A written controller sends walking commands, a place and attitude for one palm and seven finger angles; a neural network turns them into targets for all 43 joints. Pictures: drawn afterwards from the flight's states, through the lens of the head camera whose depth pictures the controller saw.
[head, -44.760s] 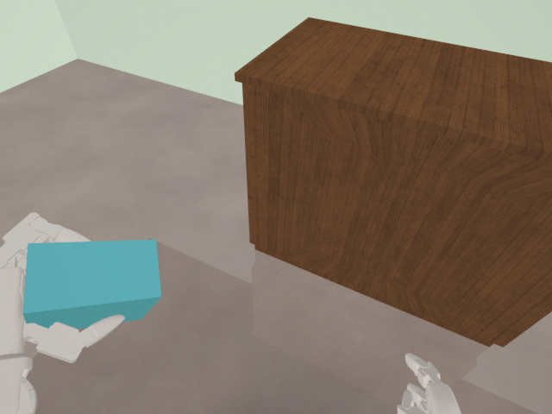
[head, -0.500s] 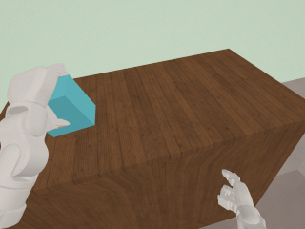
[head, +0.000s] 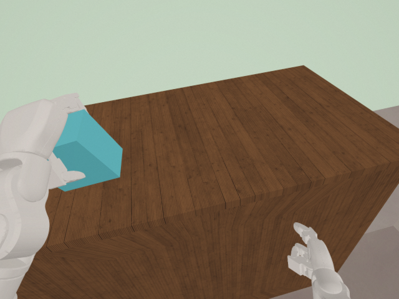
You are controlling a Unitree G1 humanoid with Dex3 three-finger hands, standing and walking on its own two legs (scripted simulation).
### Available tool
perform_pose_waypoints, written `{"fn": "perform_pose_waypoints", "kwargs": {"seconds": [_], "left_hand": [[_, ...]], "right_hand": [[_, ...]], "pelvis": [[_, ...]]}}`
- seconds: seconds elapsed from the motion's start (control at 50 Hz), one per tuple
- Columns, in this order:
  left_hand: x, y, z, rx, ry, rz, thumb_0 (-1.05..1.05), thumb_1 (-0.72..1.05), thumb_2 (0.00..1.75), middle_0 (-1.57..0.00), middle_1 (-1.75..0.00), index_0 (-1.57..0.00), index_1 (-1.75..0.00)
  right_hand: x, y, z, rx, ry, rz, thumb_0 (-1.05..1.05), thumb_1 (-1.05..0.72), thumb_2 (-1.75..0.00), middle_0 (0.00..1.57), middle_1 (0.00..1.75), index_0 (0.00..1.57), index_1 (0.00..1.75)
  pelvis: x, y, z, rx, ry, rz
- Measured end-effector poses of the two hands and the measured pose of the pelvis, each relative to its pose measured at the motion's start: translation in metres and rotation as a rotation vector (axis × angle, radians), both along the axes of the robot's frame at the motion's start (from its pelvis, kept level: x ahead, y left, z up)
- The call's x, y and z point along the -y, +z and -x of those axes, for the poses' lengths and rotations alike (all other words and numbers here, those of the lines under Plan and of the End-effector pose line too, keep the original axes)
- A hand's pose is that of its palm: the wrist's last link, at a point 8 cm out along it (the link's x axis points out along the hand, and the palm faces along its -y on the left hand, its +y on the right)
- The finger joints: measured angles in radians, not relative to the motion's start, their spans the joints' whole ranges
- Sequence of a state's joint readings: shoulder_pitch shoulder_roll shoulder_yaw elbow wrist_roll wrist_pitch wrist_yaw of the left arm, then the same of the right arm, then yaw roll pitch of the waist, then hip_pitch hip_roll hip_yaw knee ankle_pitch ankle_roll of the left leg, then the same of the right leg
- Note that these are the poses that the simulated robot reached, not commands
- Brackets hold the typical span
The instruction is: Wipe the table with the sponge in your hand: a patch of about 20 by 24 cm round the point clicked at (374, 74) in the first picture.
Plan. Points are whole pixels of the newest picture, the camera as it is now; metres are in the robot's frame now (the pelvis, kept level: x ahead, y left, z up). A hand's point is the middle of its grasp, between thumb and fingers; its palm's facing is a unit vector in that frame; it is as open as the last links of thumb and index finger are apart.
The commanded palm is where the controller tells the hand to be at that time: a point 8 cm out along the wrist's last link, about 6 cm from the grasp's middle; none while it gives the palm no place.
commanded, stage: bring the sponge back beside the body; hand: left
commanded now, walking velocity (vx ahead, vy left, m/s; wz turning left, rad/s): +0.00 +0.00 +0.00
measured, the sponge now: (80, 159) +0.25 +0.27 +0.21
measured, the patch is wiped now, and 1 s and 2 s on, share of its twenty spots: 1.00 1.00 1.00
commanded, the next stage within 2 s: step back with the hand held close in 1.00 s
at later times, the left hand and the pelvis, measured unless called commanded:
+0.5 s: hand (50, 154) +0.21 +0.27 +0.26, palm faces +0.39 -0.12 -0.91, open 10.6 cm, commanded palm +0.15 +0.28 +0.32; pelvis -0.01 +0.00 +0.00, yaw +0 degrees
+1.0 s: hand (38, 159) +0.20 +0.28 +0.26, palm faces +0.41 -0.12 -0.90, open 10.6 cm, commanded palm +0.13 +0.28 +0.32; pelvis -0.01 +0.00 +0.00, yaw +0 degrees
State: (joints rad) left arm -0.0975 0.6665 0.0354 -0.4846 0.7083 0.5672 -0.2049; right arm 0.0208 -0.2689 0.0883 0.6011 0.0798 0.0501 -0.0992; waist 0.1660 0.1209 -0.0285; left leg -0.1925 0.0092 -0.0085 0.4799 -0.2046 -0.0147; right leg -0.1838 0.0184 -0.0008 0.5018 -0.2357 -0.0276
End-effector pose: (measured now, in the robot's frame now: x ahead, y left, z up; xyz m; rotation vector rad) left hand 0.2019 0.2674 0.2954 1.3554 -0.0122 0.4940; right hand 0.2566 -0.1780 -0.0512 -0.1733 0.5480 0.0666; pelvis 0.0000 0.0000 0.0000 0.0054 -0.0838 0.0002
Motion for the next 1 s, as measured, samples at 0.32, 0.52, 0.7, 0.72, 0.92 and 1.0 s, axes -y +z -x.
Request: {"fn": "perform_pose_waypoints", "kwargs": {"seconds": [0.32,0.52,0.7,0.72,0.92,1.0], "left_hand": [[-0.001,0.0,0.02,0.032,-0.005,0.005,-0.01,-0.54,1.04,-0.68,-1.3,-0.71,-1.28],[0.001,0.004,0.034,0.051,-0.015,-0.016,-0.01,-0.54,1.04,-0.69,-1.3,-0.71,-1.28],[-0.006,-0.002,0.046,0.044,0.007,0.001,-0.01,-0.54,1.04,-0.69,-1.3,-0.71,-1.28],[-0.006,-0.003,0.047,0.044,0.005,0.002,-0.01,-0.54,1.04,-0.69,-1.3,-0.71,-1.28],[-0.007,0.002,0.048,0.067,-0.005,-0.012,-0.01,-0.54,1.04,-0.69,-1.3,-0.71,-1.28],[-0.008,0.003,0.047,0.073,-0.007,-0.006,-0.01,-0.54,1.04,-0.69,-1.3,-0.71,-1.28]], "right_hand": [[-0.004,0.001,0.005,0.005,0.0,-0.003,0.01,-0.9,-0.9,0.2,0.3,0.17,0.28],[-0.004,0.002,0.007,0.009,0.005,-0.002,0.01,-0.9,-0.9,0.2,0.3,0.17,0.28],[-0.003,0.003,0.008,0.017,0.008,0.011,0.01,-0.9,-0.9,0.2,0.3,0.18,0.29],[-0.003,0.003,0.008,0.018,0.008,0.014,0.01,-0.9,-0.9,0.2,0.3,0.18,0.29],[-0.006,0.004,0.011,0.026,-0.001,0.014,0.01,-0.9,-0.9,0.2,0.3,0.18,0.28],[-0.007,0.006,0.013,0.033,-0.002,0.005,0.01,-0.9,-0.9,0.2,0.3,0.18,0.29]], "pelvis": [[-0.001,0.0,0.004,0.013,-0.001,0.0],[-0.001,0.0,0.005,0.018,-0.007,0.001],[-0.001,-0.001,0.007,0.025,-0.005,0.004],[-0.001,-0.001,0.007,0.026,-0.003,0.004],[-0.004,-0.001,0.01,0.036,-0.003,0.003],[-0.004,-0.001,0.011,0.036,-0.006,0.002]]}}
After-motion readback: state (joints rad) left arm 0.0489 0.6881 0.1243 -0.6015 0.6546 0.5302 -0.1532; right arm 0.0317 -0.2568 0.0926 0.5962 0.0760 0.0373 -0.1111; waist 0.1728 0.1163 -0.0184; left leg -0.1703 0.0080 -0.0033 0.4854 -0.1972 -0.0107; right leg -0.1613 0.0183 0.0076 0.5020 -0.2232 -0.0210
